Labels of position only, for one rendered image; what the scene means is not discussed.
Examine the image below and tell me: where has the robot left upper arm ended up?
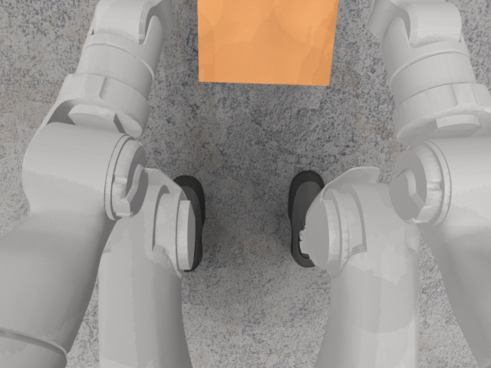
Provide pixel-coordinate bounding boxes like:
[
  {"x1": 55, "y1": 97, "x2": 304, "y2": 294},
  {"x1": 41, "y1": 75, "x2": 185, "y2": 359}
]
[{"x1": 0, "y1": 122, "x2": 149, "y2": 368}]

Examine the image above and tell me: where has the robot thigh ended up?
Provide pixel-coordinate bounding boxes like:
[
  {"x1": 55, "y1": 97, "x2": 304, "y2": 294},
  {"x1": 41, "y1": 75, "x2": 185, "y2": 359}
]
[
  {"x1": 312, "y1": 183, "x2": 420, "y2": 368},
  {"x1": 98, "y1": 185, "x2": 196, "y2": 368}
]

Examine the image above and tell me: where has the robot left thigh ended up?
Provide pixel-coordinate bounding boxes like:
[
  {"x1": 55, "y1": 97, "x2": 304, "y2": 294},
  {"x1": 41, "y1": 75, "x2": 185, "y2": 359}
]
[{"x1": 98, "y1": 185, "x2": 196, "y2": 368}]

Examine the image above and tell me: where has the left robot forearm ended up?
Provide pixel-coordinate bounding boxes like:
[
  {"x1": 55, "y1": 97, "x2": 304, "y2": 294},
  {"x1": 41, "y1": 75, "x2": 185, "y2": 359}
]
[{"x1": 21, "y1": 0, "x2": 174, "y2": 198}]

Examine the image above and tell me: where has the right robot forearm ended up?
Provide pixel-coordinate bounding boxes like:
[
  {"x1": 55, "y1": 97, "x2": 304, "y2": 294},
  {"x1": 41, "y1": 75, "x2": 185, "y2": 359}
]
[{"x1": 367, "y1": 0, "x2": 491, "y2": 146}]

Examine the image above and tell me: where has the carton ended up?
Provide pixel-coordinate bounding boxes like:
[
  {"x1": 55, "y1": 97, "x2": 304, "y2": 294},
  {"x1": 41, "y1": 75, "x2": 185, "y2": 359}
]
[{"x1": 197, "y1": 0, "x2": 339, "y2": 86}]

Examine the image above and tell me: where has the robot right thigh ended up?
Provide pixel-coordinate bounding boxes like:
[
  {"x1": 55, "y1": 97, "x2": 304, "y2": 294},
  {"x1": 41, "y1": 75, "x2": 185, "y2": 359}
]
[{"x1": 312, "y1": 183, "x2": 420, "y2": 368}]

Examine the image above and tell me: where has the robot right upper arm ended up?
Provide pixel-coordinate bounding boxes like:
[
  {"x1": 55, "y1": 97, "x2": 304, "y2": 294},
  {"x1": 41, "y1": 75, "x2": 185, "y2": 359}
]
[{"x1": 388, "y1": 136, "x2": 491, "y2": 368}]

